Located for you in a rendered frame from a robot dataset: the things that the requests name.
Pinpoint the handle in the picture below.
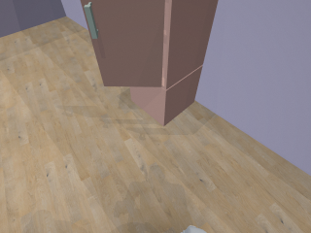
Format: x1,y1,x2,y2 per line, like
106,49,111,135
84,2,99,39

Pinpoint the cupboard door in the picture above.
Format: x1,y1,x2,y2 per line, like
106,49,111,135
80,0,165,87

